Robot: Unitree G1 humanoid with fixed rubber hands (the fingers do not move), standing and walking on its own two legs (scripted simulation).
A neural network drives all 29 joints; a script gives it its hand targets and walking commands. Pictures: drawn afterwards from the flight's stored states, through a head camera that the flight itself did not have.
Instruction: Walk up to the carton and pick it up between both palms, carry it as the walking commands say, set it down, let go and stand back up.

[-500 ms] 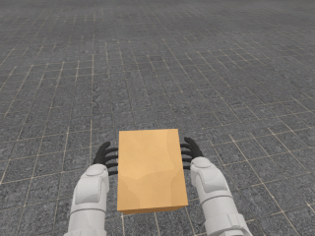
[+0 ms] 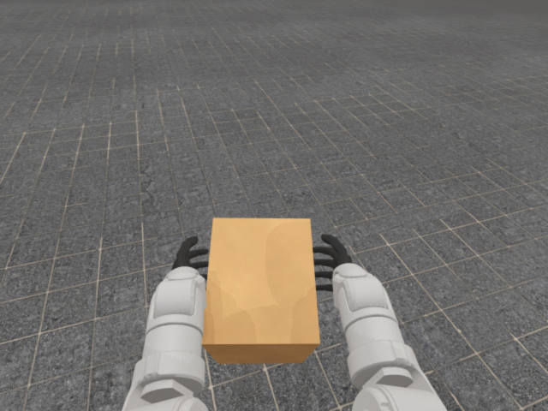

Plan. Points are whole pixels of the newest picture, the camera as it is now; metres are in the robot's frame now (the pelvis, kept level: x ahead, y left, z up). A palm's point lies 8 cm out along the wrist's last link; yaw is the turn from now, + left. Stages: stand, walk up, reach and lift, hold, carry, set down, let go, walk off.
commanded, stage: set down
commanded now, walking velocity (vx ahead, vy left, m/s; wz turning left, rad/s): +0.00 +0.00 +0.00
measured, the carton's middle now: (261, 296) +0.33 +0.05 -0.03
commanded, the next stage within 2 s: none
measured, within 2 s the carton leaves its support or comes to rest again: neither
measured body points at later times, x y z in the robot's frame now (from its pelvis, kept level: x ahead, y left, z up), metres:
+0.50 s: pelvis +0.00 -0.04 -0.01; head +0.04 -0.03 +0.44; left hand +0.31 +0.16 -0.03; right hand +0.36 -0.09 -0.03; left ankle +0.07 +0.11 -0.74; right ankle +0.04 -0.12 -0.74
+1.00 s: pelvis -0.01 -0.02 -0.07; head +0.15 +0.01 +0.35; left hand +0.34 +0.17 -0.14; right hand +0.38 -0.07 -0.13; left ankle +0.07 +0.11 -0.74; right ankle +0.04 -0.12 -0.74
